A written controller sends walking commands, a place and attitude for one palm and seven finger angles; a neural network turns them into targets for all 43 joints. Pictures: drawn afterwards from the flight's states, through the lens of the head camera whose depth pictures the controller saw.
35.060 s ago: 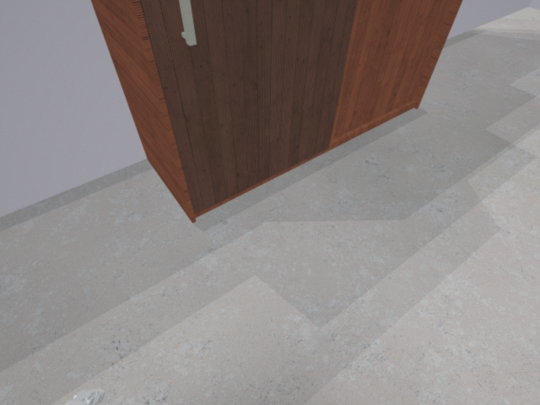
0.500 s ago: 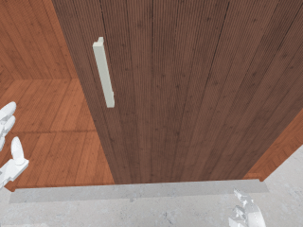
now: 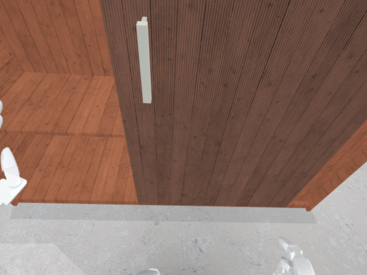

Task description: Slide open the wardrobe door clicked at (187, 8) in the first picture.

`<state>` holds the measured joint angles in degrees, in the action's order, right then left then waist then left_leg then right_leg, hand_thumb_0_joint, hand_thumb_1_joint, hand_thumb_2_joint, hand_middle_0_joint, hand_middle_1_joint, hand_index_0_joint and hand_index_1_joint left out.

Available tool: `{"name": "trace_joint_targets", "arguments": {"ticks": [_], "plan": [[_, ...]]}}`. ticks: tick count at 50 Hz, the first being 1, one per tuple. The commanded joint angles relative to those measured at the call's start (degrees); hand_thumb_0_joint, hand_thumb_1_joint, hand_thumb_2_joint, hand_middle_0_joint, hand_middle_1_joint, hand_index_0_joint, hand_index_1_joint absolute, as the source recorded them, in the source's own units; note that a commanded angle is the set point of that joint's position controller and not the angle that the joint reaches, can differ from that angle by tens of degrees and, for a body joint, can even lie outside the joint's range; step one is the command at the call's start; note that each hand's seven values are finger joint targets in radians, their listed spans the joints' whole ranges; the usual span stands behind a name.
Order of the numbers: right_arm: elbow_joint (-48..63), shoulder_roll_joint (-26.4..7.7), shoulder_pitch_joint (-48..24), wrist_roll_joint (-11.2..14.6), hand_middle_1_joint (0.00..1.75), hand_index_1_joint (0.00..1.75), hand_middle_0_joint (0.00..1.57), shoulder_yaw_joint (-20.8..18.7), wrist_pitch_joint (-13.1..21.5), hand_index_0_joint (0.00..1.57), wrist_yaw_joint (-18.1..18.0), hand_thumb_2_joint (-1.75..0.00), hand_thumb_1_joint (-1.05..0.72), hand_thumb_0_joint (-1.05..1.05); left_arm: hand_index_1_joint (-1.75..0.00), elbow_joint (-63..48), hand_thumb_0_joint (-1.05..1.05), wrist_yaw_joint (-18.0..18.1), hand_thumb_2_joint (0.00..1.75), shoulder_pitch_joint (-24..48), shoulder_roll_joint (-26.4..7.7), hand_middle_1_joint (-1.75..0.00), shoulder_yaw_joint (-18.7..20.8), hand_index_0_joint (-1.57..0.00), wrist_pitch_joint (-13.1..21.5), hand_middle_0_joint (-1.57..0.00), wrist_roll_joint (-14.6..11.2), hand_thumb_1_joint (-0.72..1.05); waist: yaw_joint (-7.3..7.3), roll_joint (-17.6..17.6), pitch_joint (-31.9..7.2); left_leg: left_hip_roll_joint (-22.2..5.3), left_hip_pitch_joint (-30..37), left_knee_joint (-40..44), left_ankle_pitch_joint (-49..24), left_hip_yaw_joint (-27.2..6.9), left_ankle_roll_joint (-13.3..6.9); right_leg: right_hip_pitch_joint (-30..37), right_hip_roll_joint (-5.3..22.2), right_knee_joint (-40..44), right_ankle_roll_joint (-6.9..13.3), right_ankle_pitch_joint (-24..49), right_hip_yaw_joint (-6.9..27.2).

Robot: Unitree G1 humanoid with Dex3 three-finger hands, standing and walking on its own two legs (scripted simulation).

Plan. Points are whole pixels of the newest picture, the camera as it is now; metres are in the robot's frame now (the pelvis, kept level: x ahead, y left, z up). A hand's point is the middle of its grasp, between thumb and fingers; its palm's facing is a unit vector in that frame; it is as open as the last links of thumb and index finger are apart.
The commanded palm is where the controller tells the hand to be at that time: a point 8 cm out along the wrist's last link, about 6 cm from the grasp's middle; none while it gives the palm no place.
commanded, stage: step back with the hand held close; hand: left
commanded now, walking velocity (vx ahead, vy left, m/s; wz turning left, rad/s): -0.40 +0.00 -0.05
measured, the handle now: (145, 63) +0.57 +0.15 +0.18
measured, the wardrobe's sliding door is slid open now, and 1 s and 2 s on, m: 0.67 0.67 0.67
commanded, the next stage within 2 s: stop stepping back and stand still in 0.28 s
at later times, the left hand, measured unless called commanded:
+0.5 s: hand out of the picture +0.14 +0.27 +0.18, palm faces +0.35 -0.83 -0.42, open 7.4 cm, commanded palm +0.08 +0.31 +0.19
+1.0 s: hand out of the picture +0.10 +0.28 +0.19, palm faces +0.29 -0.85 -0.44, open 7.4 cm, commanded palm +0.05 +0.33 +0.19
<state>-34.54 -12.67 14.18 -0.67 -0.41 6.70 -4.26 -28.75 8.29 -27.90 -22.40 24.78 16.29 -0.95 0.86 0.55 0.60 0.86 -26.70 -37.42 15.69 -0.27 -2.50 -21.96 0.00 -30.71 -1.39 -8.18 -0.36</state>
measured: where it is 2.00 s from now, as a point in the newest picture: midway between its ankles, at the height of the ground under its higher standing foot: outside the picture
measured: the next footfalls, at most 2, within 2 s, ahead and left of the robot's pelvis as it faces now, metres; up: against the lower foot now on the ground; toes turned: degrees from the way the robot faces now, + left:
right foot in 0.26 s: -0.06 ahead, -0.13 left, +0.00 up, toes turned +2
left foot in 0.74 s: -0.01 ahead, +0.16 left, +0.00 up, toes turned -3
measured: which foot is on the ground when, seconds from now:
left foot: down 0.00-0.62, up 0.64-0.72, down 0.74-1.00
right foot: down 0.00-0.06, up 0.08-0.24, down 0.26-0.76, up 0.78-0.98, down 1.00-1.00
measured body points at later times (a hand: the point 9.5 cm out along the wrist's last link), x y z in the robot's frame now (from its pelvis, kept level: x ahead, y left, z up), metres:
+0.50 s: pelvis -0.07 +0.01 +0.01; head -0.07 +0.05 +0.46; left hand +0.12 +0.31 +0.20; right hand +0.10 -0.23 -0.05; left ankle +0.08 +0.08 -0.72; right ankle -0.10 -0.13 -0.72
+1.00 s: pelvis -0.12 +0.04 +0.02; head -0.13 +0.08 +0.47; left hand +0.08 +0.32 +0.21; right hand +0.01 -0.17 -0.05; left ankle -0.03 +0.11 -0.72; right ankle -0.16 -0.03 -0.72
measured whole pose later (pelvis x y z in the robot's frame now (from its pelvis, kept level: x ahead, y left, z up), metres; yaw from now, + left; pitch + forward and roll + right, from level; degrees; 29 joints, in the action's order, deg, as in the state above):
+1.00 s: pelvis -0.12 +0.04 +0.02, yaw -5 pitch +0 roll -1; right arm -34.1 -6.5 16.6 -2.3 3.0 7.9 -2.4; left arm -33.0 7.5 -34.5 -26.0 23.2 9.6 -1.7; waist -1.2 3.6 -3.2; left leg 1.8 -19.3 -24.4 11.3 1.8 -1.2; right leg -8.7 -4.0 -24.5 3.7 -25.8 -3.8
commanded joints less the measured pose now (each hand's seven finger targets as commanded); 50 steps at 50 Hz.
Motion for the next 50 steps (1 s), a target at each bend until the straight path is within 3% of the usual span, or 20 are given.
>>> {"name": "trace_joint_targets", "arguments": {"ticks": [1,3,5,11,13,16,19,22,25,28,30,32,33,35,37,38,40,47,48,50], "plan": [[9.1,-8.1,-5.1,0.4,0.30,0.30,0.20,-2.8,3.8,0.20,-1.2,-0.90,-0.90,0.00,-0.30,-12.4,0.00,1.7,0.90,3.5,-11.7,-0.30,7.1,-0.20,3.7,-0.20,-0.7,0.90,-1.26,-5.2,-4.1,-6.3,0.3,14.0,18.0,-9.9,-1.4,-0.5,2.2,4.6,2.0,-17.4,5.0],[9.7,-8.9,-6.4,0.1,0.30,0.30,0.20,-3.3,4.7,0.20,-1.7,-0.90,-0.90,0.00,-0.30,-13.3,0.00,1.4,0.90,3.6,-11.6,-0.30,8.9,-0.20,4.2,-0.20,0.4,0.90,-0.31,-16.8,-6.0,-15.4,-15.4,29.7,28.2,-20.8,-5.5,17.1,-5.1,-15.9,-0.1,-8.2,0.9],[9.0,-8.2,-5.8,-0.3,0.30,0.30,0.20,-4.4,5.6,0.20,-1.2,-0.90,-0.90,0.00,-0.30,-13.1,0.00,0.8,0.90,3.1,-12.1,-0.30,9.8,-0.20,4.7,-0.20,0.7,0.90,0.04,-12.7,-8.4,-17.7,-12.2,28.0,22.3,-20.2,-7.1,16.9,-5.6,-21.4,0.2,-11.5,2.6],[6.3,-6.8,-6.3,-0.9,0.30,0.30,0.20,-3.6,5.7,0.20,0.4,-0.90,-0.90,0.00,-0.30,-11.7,0.00,-0.6,0.90,1.7,-9.9,-0.30,5.3,-0.20,4.9,-0.20,-1.5,0.90,-0.51,-10.2,-5.8,-12.7,5.0,21.4,10.7,-12.9,-0.8,7.6,-2.0,8.2,3.8,-13.8,3.8],[5.5,-5.4,-6.8,-1.3,0.30,0.30,0.20,-3.1,4.9,0.20,0.2,-0.90,-0.90,0.00,-0.30,-11.9,0.00,-0.4,0.90,5.7,-11.8,-0.30,5.3,-0.20,5.6,-0.20,-1.6,0.90,-0.66,-3.9,-7.2,-7.3,14.8,11.1,-3.4,-4.0,2.5,-0.1,5.3,13.5,6.0,-4.1,12.1],[5.5,-5.6,-7.4,0.0,0.30,0.30,0.20,-3.8,4.7,0.20,-0.7,-0.90,-0.90,0.00,-0.30,-12.1,0.00,0.3,0.90,7.4,-14.2,-0.30,5.7,-0.20,4.3,-0.20,-1.1,0.90,-1.22,6.8,-11.2,-2.1,24.8,-0.3,-9.5,1.5,2.8,-7.3,7.8,14.3,2.7,8.3,9.8],[6.8,-5.7,-8.4,-0.1,0.30,0.30,0.20,-3.0,2.7,0.20,-1.1,-0.90,-0.90,0.00,-0.30,-9.2,0.00,-0.3,0.90,3.8,-13.8,-0.30,6.1,-0.20,2.6,-0.20,-1.6,0.90,-1.36,-0.8,-6.2,-3.6,21.0,6.7,-14.7,-1.1,2.6,-6.1,3.3,10.7,1.6,6.8,5.7],[8.7,-7.4,-8.8,0.0,0.30,0.30,0.20,-3.2,2.5,0.20,-1.3,-0.90,-0.90,0.00,-0.30,-8.4,0.00,-0.7,0.90,-0.7,-14.1,-0.30,8.2,-0.20,2.7,-0.20,-2.6,0.90,-0.71,-10.3,-5.1,-6.8,16.0,17.6,11.1,-8.9,2.4,-4.7,-1.9,11.0,2.8,-21.9,3.1],[9.7,-7.6,-8.2,-0.1,0.30,0.30,0.20,-2.8,3.0,0.20,-1.4,-0.90,-0.90,0.00,-0.30,-10.6,0.00,-0.6,0.90,-1.0,-13.4,-0.30,8.8,-0.20,1.3,-0.20,-2.3,0.90,0.04,-15.4,-5.9,-9.6,0.5,34.0,29.9,-13.1,3.2,13.1,-8.2,0.2,3.2,-22.2,-2.5],[9.5,-6.0,-6.5,-0.2,0.30,0.30,0.20,-2.9,3.7,0.20,-0.8,-0.90,-0.90,0.00,-0.30,-13.5,0.00,-0.9,0.90,-2.6,-13.7,-0.30,7.7,-0.20,0.6,-0.20,-2.7,0.90,0.53,-9.4,-10.8,-5.0,8.2,25.9,17.7,-4.0,6.2,14.7,-5.6,7.3,3.9,-20.1,-1.7],[8.1,-6.3,-4.9,-0.3,0.30,0.30,0.20,-3.8,3.2,0.20,-0.7,-0.90,-0.90,0.00,-0.30,-13.7,0.00,-0.6,0.90,-3.2,-14.5,-0.30,7.8,-0.20,-0.1,-0.20,-2.3,0.90,-1.07,4.6,-10.7,1.5,23.9,-1.2,3.8,3.1,4.3,-6.9,5.4,20.2,7.4,-29.1,9.0],[6.0,-7.0,-4.6,-1.0,0.30,0.30,0.20,-4.1,2.7,0.20,-0.9,-0.90,-0.90,0.00,-0.30,-12.5,0.00,0.3,0.90,-1.0,-12.5,-0.30,7.0,-0.20,-1.6,-0.20,-2.2,0.90,-1.72,9.4,-5.9,0.6,22.6,-18.3,1.3,-1.4,3.8,-19.9,13.1,23.0,12.3,-36.8,17.0],[5.5,-6.3,-4.0,-0.7,0.30,0.30,0.20,-3.3,2.4,0.20,-0.9,-0.90,-0.90,0.00,-0.30,-10.7,0.00,0.6,0.90,3.1,-10.6,-0.30,4.6,-0.20,-2.2,-0.20,-1.9,0.90,-2.95,9.1,-1.5,-1.7,18.4,-14.4,4.0,-2.9,3.2,-17.7,13.2,20.0,11.0,-34.4,14.2],[4.3,-7.2,-4.3,-0.2,0.30,0.30,0.20,-1.9,3.4,0.20,-1.5,-0.90,-0.90,0.00,-0.30,-5.5,0.00,1.0,0.90,11.5,-9.3,-0.30,2.5,-0.20,-2.6,-0.20,-1.3,0.90,-3.57,-2.7,3.1,-3.9,12.3,8.0,7.4,-5.1,1.7,-8.6,5.7,7.9,5.1,-25.9,5.9],[5.2,-8.9,-5.7,1.1,0.30,0.30,0.20,-2.2,5.5,0.20,-2.4,-0.90,-0.90,0.00,-0.30,-5.7,0.00,1.2,0.90,19.1,-9.4,-0.30,0.6,-0.20,-1.7,-0.20,-0.3,0.90,-2.36,-14.1,3.8,-12.3,5.1,27.5,20.1,-21.5,-1.1,-0.1,-2.5,-8.9,0.4,-16.6,0.0],[4.7,-8.1,-6.6,1.1,0.30,0.30,0.20,-2.2,6.0,0.20,-2.2,-0.90,-0.90,0.00,-0.30,-3.4,0.00,1.1,0.90,16.4,-10.0,-0.30,1.9,-0.20,-1.2,-0.20,-0.2,0.90,-1.39,-16.6,-0.4,-15.0,3.3,33.9,36.8,-25.8,-1.1,3.0,-4.2,-15.8,0.3,-18.8,1.3],[6.1,-6.1,-6.6,0.1,0.30,0.30,0.20,-1.8,6.4,0.20,-0.8,-0.90,-0.90,0.00,-0.30,-10.4,0.00,0.5,0.90,15.0,-11.1,-0.30,2.0,-0.20,-1.9,-0.20,0.2,0.90,-1.00,-16.8,0.0,-15.2,4.3,38.1,34.7,-28.9,3.0,0.8,-4.4,-23.4,1.6,-17.9,2.4],[8.1,-5.4,-6.6,-1.5,0.30,0.30,0.20,-1.2,3.8,0.20,0.6,-0.90,-0.90,0.00,-0.30,-13.8,0.00,0.9,0.90,-6.2,-12.9,-0.30,6.4,-0.20,-4.0,-0.20,-1.0,0.90,0.15,-11.9,-6.1,-8.5,1.7,27.3,18.4,-9.3,4.0,22.9,-4.7,8.5,4.6,-16.7,-4.6],[7.9,-5.1,-6.7,-1.6,0.30,0.30,0.20,-1.3,2.7,0.20,0.3,-0.90,-0.90,0.00,-0.30,-12.7,0.00,0.7,0.90,-5.2,-12.2,-0.30,6.2,-0.20,-4.6,-0.20,-1.3,0.90,-0.20,-8.6,-6.1,-6.6,-0.7,20.4,15.9,-6.1,4.1,24.7,-2.1,11.3,6.0,-16.7,-1.5],[7.0,-5.0,-5.1,-1.6,0.30,0.30,0.20,-2.1,0.8,0.20,-0.2,-0.90,-0.90,0.00,-0.30,-10.5,0.00,0.6,0.90,0.0,-13.9,-0.30,8.2,-0.20,-4.7,-0.20,-1.9,0.90,-0.71,5.8,-4.4,-1.8,-2.5,-6.9,7.4,0.3,3.6,13.7,14.4,20.2,13.5,-25.7,19.4]]}}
